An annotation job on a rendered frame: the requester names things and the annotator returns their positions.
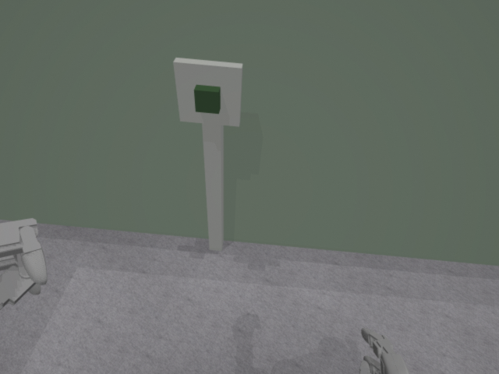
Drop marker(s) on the left robot hand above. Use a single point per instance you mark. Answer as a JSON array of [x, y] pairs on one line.
[[22, 256]]

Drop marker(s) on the button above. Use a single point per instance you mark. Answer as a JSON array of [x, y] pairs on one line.
[[207, 99]]

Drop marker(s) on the right robot hand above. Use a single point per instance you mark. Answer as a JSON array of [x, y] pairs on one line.
[[390, 362]]

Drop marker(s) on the panel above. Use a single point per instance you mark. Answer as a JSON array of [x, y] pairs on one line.
[[228, 76]]

